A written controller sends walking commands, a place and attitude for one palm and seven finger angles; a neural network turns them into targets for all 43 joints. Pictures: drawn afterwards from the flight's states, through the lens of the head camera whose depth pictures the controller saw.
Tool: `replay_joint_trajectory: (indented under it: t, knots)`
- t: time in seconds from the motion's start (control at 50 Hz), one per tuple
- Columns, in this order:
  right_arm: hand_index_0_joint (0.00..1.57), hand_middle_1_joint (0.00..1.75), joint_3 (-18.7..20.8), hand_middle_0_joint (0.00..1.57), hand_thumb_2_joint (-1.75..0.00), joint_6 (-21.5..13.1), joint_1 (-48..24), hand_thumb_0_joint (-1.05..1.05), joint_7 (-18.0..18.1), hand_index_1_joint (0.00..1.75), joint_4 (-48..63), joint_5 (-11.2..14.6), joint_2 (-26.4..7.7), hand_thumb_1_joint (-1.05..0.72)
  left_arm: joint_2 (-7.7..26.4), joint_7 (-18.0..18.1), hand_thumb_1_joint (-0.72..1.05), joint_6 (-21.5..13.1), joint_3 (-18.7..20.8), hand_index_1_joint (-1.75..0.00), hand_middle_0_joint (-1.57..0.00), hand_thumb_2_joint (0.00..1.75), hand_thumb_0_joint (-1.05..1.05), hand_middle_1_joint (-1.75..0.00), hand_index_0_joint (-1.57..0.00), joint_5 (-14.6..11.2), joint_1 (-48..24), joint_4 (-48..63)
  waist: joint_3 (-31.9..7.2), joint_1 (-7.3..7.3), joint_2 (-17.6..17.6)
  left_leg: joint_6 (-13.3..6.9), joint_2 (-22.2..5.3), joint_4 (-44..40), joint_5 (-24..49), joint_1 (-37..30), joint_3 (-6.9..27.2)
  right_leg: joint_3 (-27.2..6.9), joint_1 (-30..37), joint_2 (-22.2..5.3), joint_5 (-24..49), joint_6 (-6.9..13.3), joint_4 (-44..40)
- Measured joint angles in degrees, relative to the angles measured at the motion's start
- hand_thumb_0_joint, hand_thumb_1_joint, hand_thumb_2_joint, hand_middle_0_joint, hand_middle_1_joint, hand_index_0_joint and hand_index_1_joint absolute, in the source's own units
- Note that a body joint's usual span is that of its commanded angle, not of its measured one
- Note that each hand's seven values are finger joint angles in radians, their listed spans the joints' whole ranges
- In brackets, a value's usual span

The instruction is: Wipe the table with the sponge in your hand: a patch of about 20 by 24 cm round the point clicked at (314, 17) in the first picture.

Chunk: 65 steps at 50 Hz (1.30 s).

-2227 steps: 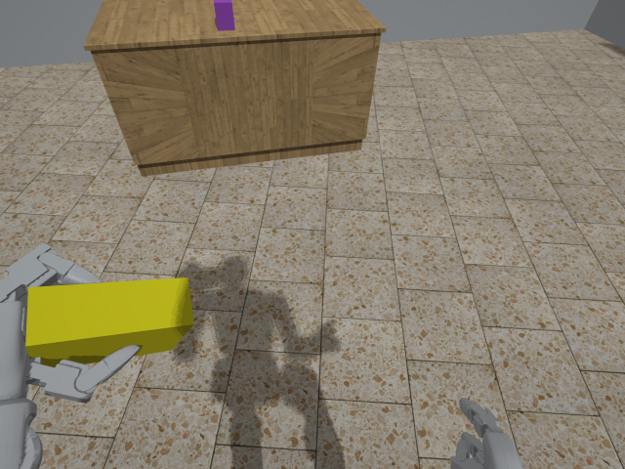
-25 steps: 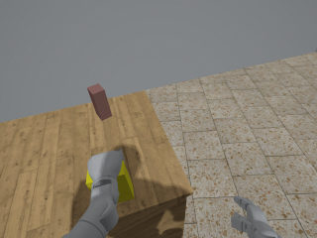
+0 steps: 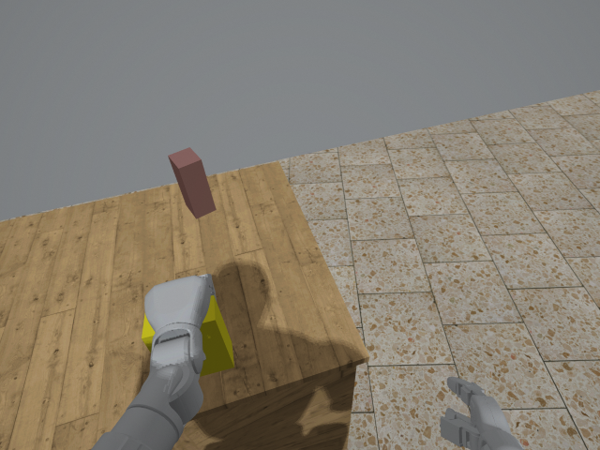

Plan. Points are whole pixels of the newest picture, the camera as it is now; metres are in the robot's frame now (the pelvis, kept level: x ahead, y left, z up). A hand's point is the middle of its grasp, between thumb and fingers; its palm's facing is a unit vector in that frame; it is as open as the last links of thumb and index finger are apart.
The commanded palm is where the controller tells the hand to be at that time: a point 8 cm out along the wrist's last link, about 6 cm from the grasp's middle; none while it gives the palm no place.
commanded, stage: wipe forward along the middle lane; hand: left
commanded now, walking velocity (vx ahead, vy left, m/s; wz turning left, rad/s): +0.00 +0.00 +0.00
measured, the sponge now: (195, 348) +0.28 +0.22 -0.06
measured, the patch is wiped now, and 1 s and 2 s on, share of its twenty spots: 0.95 0.95 0.95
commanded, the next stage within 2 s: slide back across to the first lane in 1.40 s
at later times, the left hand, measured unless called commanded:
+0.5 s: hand (190, 294) +0.34 +0.23 +0.00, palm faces -0.09 -0.03 -1.00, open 9.5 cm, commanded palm +0.32 +0.23 +0.03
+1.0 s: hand (188, 270) +0.39 +0.25 +0.00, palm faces -0.10 -0.01 -1.00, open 9.5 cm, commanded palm +0.37 +0.25 +0.03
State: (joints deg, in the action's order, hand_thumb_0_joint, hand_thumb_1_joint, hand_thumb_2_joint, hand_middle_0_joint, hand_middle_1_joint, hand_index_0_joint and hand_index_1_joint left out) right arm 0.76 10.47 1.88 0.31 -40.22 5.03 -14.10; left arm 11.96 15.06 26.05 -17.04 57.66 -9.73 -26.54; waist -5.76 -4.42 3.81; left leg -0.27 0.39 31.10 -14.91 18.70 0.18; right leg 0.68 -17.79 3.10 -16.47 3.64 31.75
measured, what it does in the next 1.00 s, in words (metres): stands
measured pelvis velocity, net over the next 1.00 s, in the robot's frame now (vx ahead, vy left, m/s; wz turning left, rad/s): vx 0.00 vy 0.01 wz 0.00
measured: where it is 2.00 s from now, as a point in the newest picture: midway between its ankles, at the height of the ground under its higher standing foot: outside the picture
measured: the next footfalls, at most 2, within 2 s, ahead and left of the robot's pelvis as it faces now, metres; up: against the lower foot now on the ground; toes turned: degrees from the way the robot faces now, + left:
none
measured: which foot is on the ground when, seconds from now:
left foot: down 0.00-1.00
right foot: down 0.00-1.00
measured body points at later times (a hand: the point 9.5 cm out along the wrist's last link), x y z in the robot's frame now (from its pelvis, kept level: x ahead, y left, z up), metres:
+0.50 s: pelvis -0.01 +0.00 -0.01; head +0.00 -0.02 +0.44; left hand +0.34 +0.23 +0.05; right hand +0.15 -0.24 -0.13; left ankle +0.01 +0.12 -0.73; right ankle +0.00 -0.08 -0.73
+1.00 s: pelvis +0.00 +0.01 -0.01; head +0.03 +0.00 +0.44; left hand +0.39 +0.25 +0.05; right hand +0.13 -0.24 -0.14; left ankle +0.01 +0.12 -0.73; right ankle +0.00 -0.08 -0.73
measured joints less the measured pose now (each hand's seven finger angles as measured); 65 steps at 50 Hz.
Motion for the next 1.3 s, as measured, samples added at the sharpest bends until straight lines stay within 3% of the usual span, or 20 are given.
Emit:
replay_joint_trajectory:
  t: [0.14, 0.5, 1.0, 1.3]
  knots:
    - [0.20, 0.30, 0.4, 0.20, -0.90, -0.4, 2.0, 0.01, 0.6, 0.30, -0.4, -0.1, -0.1, -0.90, 0.4, 1.2, -0.49, -2.4, 2.0, -1.41, -0.80, 1.09, -0.01, -1.41, -0.81, 0.6, -4.8, -5.8, -0.9, 0.70, -0.2, 0.1, -0.1, 1.7, -0.4, 3.4, 0.1, 0.1, -3.3, 0.1, -0.3, 0.0, 1.6]
    - [0.20, 0.30, 0.6, 0.20, -0.90, 0.1, 5.3, 0.01, 1.6, 0.30, -1.1, 0.0, -0.3, -0.90, 2.2, 2.7, -0.50, -4.5, 5.7, -1.40, -0.82, 1.09, 0.00, -1.40, -0.83, -0.1, -13.7, -15.8, -1.7, 3.01, -0.3, -0.1, -0.2, 4.7, -1.0, 8.7, 0.2, 0.4, -8.2, 0.2, -0.5, -0.3, 3.7]
    - [0.20, 0.30, 0.7, 0.20, -0.90, 0.2, 7.3, 0.01, 0.9, 0.30, -1.7, -0.5, 0.0, -0.90, 4.5, 4.3, -0.50, -7.4, 8.2, -1.40, -0.82, 1.09, 0.00, -1.40, -0.83, 0.3, -24.9, -28.4, -2.6, 4.84, -0.9, -0.8, -0.1, 6.4, -1.7, 13.7, 0.2, 0.4, -12.5, 0.1, -0.4, -1.1, 4.0]
    - [0.20, 0.30, 0.6, 0.20, -0.90, -0.7, 8.5, 0.00, 0.6, 0.30, -2.4, -0.7, -0.2, -0.90, 7.2, 4.1, -0.50, -8.0, 9.5, -1.40, -0.82, 1.09, 0.00, -1.40, -0.83, 0.6, -32.7, -35.7, -2.6, 6.76, -1.2, -1.5, 0.0, 7.8, -2.1, 17.2, 0.1, 0.3, -15.5, 0.0, -0.3, -1.8, 4.3]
